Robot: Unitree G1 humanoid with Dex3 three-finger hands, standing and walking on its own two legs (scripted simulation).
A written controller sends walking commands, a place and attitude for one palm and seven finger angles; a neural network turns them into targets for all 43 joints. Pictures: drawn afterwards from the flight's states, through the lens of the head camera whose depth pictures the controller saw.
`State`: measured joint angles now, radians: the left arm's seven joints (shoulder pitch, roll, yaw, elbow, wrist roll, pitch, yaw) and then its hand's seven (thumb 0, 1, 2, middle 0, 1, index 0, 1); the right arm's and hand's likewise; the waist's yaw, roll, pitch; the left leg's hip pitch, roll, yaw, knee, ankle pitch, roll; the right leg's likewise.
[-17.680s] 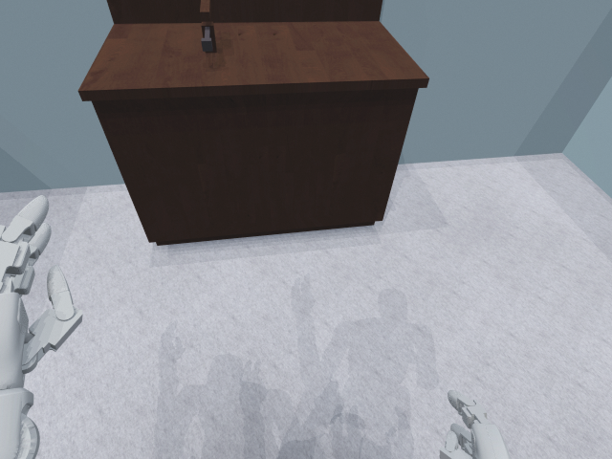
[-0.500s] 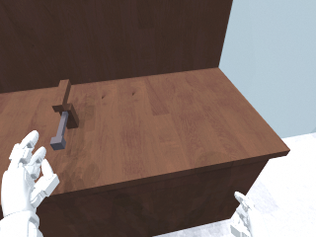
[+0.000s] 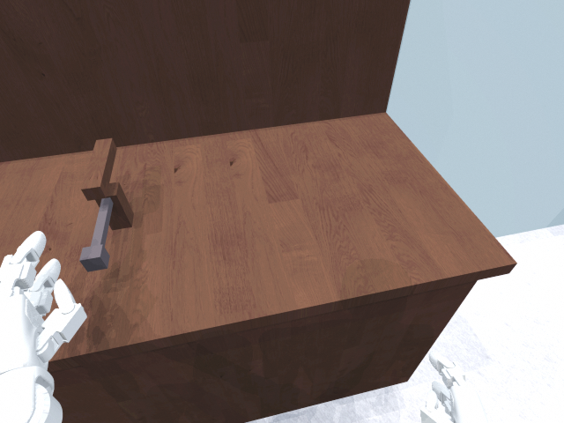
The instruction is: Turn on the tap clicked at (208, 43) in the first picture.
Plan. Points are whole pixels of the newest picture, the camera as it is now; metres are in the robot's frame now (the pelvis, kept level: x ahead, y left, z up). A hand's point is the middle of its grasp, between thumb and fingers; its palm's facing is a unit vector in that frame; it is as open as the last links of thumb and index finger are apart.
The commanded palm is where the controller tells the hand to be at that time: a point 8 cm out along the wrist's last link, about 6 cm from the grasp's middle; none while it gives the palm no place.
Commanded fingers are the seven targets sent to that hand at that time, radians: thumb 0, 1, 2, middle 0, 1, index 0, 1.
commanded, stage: reach beside the lever's end, fingers flat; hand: left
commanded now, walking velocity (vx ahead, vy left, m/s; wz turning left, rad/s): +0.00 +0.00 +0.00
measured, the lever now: (95, 258) +0.30 +0.32 +0.08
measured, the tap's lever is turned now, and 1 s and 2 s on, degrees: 0 0 0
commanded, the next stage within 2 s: push the lever round in 1.54 s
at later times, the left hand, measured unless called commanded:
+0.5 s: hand (75, 291) +0.24 +0.30 +0.10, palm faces +0.55 -0.83 -0.12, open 7.7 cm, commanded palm +0.19 +0.34 +0.10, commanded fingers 0.00 0.90 0.90 -0.17 -0.20 -0.17 -0.20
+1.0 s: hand (74, 282) +0.26 +0.32 +0.08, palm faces +0.56 -0.82 -0.12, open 7.8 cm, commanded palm +0.21 +0.36 +0.08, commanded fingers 0.00 0.90 0.90 -0.15 -0.15 -0.15 -0.15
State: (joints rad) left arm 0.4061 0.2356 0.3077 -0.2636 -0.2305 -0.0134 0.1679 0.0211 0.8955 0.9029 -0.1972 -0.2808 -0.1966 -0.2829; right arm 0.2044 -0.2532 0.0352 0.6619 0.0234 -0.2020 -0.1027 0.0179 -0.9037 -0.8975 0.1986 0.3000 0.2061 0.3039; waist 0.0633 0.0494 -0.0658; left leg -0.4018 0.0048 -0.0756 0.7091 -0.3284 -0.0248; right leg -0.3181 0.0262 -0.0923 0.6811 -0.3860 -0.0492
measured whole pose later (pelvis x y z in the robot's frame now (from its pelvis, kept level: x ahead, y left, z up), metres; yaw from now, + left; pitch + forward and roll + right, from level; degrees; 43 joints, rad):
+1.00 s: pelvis +0.00 +0.02 -0.01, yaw +0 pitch +5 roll -2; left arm 0.12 0.29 0.41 0.14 -0.21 -0.14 0.12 0.02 0.89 0.90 -0.16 -0.16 -0.16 -0.16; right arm 0.20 -0.25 0.03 0.69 0.02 -0.17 -0.09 0.02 -0.90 -0.90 0.20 0.30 0.21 0.30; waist 0.04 0.04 -0.07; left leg -0.51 0.00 -0.07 0.76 -0.34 -0.01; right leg -0.42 0.02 -0.08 0.72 -0.39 -0.03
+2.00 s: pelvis +0.00 +0.03 -0.01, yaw -1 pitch +7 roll -2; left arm 0.09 0.27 0.42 0.20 -0.20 -0.18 0.12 0.02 0.90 0.90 -0.15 -0.15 -0.15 -0.15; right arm 0.22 -0.25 0.02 0.67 0.01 -0.14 -0.07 0.02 -0.90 -0.90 0.20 0.30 0.21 0.30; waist 0.02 0.03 -0.09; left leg -0.57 0.00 -0.06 0.81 -0.37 0.01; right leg -0.47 0.02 -0.08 0.75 -0.40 -0.02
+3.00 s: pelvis +0.00 +0.02 -0.01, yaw +0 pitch +5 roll -2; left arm 0.02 0.14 0.22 0.15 -0.08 -0.12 0.44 0.03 0.94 0.92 -0.15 -0.15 -0.15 -0.15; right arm 0.18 -0.24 0.02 0.65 -0.02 -0.05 -0.06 0.02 -0.90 -0.90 0.20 0.30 0.21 0.30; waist 0.02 0.04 -0.09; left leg -0.54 0.00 -0.08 0.81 -0.36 -0.01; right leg -0.44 0.02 -0.09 0.76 -0.41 -0.03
